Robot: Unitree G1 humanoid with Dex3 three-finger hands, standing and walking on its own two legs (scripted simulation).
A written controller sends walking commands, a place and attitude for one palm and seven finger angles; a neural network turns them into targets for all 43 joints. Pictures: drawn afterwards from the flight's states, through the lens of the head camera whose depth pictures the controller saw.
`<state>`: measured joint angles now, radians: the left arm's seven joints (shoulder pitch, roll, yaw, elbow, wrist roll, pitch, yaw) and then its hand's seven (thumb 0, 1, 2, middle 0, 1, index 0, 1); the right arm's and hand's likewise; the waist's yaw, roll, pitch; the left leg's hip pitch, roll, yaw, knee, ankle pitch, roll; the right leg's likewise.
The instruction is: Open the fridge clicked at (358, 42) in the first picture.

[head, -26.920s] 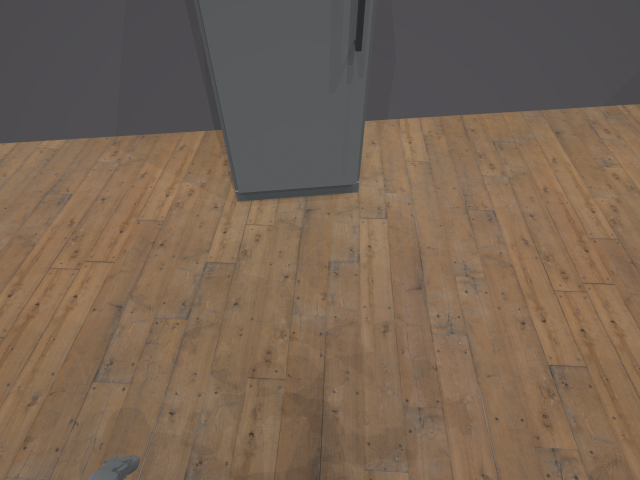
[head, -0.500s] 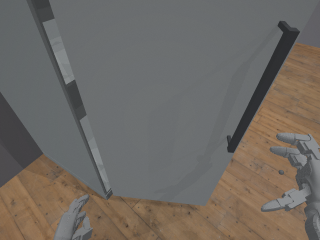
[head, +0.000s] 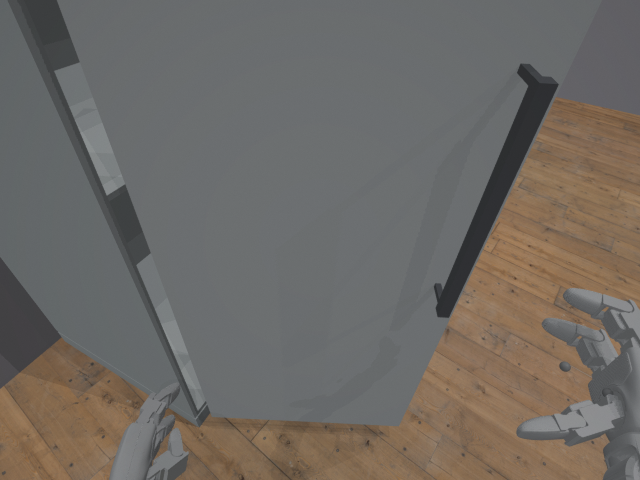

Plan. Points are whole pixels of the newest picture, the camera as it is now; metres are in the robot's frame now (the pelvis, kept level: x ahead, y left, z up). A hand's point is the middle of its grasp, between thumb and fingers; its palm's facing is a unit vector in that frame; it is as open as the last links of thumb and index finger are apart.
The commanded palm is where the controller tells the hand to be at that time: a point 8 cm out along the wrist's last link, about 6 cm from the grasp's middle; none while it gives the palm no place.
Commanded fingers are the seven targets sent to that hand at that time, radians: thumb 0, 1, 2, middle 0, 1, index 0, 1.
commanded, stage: draw the hand back to the body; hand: right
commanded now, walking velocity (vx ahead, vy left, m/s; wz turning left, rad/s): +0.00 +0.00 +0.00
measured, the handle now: (476, 216) +0.41 -0.21 +0.15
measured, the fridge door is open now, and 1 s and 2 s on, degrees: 64 64 64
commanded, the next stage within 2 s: step back with the hand held close in 1.36 s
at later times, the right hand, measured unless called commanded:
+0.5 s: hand (602, 370) +0.20 -0.27 +0.14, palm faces +0.41 +0.85 -0.33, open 13.5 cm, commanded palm +0.15 -0.30 +0.17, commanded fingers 0.00 -0.07 -0.50 0.23 0.79 0.23 0.79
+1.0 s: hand (628, 342) +0.21 -0.28 +0.17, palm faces +0.45 +0.82 -0.36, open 8.6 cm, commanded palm +0.16 -0.31 +0.19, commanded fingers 0.00 -0.90 -0.90 0.20 0.30 0.20 0.30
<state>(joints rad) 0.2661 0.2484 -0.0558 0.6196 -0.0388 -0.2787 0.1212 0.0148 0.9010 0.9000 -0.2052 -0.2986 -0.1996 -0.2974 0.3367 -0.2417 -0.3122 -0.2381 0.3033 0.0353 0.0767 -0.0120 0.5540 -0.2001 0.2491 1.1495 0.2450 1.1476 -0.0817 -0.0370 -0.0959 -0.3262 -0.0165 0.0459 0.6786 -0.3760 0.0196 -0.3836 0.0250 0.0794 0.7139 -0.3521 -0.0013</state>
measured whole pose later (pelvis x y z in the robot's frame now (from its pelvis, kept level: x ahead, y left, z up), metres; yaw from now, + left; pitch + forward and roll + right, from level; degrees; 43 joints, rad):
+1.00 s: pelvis +0.01 -0.01 +0.02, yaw +2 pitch -5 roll +0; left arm 0.20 0.23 -0.04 0.66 0.01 -0.14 0.10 0.01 0.90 0.90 -0.21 -0.30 -0.20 -0.30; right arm 0.43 -0.36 -0.36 -0.35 0.09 -0.05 -0.10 0.01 -0.62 -0.77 0.22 0.46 0.22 0.46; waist -0.08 -0.04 0.01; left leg -0.07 -0.01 0.00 0.40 -0.25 0.00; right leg -0.11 0.02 0.03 0.44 -0.24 -0.02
